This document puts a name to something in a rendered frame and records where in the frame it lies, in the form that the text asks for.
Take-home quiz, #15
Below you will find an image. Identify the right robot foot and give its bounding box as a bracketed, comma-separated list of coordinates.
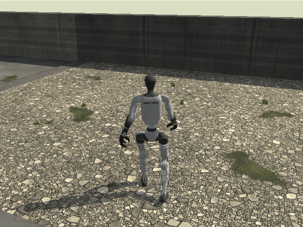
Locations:
[160, 192, 169, 203]

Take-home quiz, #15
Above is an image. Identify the left robot upper arm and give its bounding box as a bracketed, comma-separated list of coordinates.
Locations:
[128, 95, 141, 122]

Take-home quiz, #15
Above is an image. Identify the right robot hand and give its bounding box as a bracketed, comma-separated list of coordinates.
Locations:
[167, 123, 177, 130]

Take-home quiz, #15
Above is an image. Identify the robot left shin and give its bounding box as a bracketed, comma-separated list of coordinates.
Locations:
[139, 151, 146, 181]

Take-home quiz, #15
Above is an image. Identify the left robot hand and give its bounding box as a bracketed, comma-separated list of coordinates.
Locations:
[119, 135, 130, 148]

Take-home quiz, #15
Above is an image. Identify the robot right forearm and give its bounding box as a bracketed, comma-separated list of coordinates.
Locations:
[170, 113, 177, 125]

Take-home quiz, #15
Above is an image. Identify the robot left forearm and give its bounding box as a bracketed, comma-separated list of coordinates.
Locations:
[121, 115, 132, 137]

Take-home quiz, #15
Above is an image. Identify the right robot upper arm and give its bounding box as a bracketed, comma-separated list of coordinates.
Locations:
[161, 95, 174, 120]

